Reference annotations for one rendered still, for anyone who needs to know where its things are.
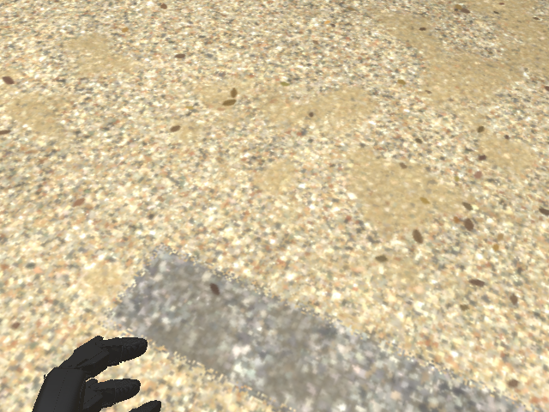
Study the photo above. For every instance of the robot left hand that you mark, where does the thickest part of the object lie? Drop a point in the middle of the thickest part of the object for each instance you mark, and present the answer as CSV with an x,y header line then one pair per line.
x,y
65,388

